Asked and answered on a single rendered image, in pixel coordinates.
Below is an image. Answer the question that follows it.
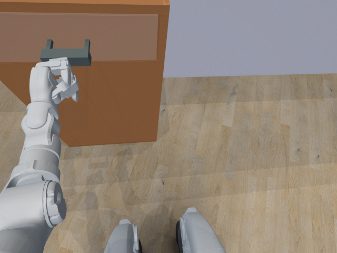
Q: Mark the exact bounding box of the robot left thigh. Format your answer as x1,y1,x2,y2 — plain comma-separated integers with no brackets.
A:
104,223,139,253

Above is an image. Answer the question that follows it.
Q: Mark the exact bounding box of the robot left upper arm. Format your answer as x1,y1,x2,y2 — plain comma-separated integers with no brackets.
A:
0,180,67,253

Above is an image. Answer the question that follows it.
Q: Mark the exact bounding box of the left robot forearm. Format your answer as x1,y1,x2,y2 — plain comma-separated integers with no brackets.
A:
0,101,61,195

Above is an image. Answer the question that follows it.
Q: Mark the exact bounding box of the left robot hand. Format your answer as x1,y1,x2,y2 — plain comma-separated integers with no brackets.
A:
29,57,79,109

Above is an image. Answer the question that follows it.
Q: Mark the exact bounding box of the cabinet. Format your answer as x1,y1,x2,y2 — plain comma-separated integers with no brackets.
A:
0,0,170,147

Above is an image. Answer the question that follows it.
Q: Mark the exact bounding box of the drawer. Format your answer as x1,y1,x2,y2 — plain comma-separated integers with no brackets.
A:
0,12,158,62

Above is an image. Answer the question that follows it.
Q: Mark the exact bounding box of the robot right thigh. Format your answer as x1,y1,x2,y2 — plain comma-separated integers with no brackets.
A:
180,212,226,253

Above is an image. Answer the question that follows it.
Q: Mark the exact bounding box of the handle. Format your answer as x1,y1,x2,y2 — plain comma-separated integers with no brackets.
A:
40,39,92,66

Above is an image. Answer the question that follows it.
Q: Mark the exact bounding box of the robot thigh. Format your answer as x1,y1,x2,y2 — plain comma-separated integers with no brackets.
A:
180,212,226,253
104,223,139,253

